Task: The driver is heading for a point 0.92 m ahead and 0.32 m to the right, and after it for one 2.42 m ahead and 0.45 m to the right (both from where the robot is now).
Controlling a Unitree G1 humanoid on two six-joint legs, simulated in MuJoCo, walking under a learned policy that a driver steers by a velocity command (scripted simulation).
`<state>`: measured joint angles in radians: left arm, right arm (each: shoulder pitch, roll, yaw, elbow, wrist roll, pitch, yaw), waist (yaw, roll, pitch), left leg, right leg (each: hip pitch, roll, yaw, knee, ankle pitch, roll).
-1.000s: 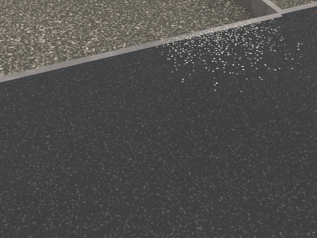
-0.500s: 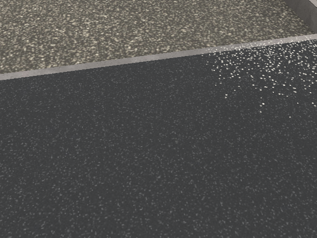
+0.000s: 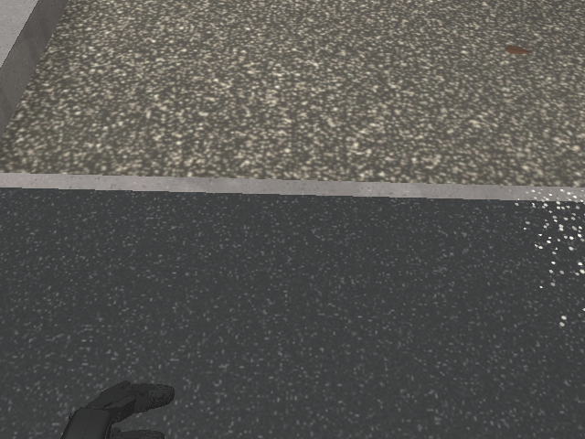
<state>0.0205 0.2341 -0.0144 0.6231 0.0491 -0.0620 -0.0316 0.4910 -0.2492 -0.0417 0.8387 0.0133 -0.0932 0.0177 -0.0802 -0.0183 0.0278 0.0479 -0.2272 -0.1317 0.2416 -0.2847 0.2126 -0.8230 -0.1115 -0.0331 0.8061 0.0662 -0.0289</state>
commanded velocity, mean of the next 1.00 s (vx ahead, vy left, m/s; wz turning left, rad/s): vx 1.00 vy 0.00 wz -0.72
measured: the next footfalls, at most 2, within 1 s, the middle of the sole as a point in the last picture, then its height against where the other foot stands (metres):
right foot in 0.16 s outside the picture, level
left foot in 0.56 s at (226, 316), level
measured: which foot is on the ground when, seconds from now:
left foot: down 0.00-0.16, up 0.18-0.54, down 0.56-0.98, up 1.00-1.00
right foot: up 0.00-0.14, down 0.16-0.54, up 0.56-0.98, down 1.00-1.00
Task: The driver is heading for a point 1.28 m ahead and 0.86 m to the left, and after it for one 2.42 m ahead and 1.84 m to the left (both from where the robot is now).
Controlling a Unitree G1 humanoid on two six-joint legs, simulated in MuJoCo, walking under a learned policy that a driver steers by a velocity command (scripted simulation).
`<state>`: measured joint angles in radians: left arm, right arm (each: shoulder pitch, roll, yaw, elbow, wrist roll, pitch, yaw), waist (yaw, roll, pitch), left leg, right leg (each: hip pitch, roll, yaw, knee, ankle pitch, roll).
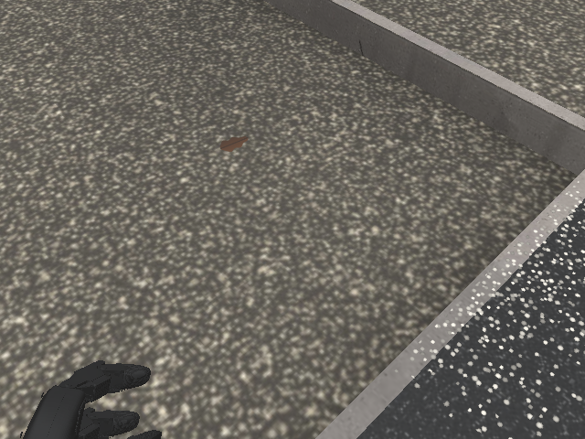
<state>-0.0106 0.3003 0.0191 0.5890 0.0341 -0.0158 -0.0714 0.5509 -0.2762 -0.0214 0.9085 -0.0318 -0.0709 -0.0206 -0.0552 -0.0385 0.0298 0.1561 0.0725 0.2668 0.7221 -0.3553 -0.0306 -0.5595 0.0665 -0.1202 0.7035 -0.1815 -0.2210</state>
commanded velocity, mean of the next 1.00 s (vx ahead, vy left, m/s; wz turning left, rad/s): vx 0.88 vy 0.00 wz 0.66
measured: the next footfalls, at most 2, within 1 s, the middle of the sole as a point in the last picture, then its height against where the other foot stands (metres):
left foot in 0.50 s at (228, 428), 0.17 m lower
right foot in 0.82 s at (243, 274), level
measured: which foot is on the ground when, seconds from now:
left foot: up 0.00-0.48, down 0.50-0.84, up 0.86-1.00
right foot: down 0.00-0.50, up 0.52-0.80, down 0.82-1.00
